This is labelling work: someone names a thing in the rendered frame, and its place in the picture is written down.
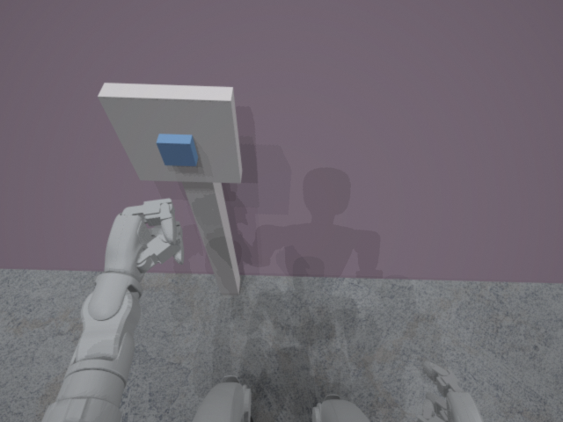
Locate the panel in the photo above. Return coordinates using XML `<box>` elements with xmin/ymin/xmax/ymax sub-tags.
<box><xmin>98</xmin><ymin>83</ymin><xmax>242</xmax><ymax>295</ymax></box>

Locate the robot right hand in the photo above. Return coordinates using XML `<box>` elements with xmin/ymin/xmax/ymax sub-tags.
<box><xmin>417</xmin><ymin>361</ymin><xmax>484</xmax><ymax>422</ymax></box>

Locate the left robot shin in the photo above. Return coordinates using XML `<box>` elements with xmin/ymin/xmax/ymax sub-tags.
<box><xmin>222</xmin><ymin>375</ymin><xmax>240</xmax><ymax>383</ymax></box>

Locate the robot left forearm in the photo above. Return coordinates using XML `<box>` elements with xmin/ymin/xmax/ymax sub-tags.
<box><xmin>41</xmin><ymin>272</ymin><xmax>143</xmax><ymax>422</ymax></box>

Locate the robot right thigh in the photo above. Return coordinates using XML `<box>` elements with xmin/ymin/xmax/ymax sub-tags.
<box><xmin>312</xmin><ymin>399</ymin><xmax>370</xmax><ymax>422</ymax></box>

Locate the button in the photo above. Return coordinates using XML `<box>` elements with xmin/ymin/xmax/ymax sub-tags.
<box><xmin>157</xmin><ymin>134</ymin><xmax>198</xmax><ymax>166</ymax></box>

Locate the robot left hand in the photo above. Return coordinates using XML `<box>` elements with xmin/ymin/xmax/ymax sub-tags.
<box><xmin>104</xmin><ymin>199</ymin><xmax>184</xmax><ymax>283</ymax></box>

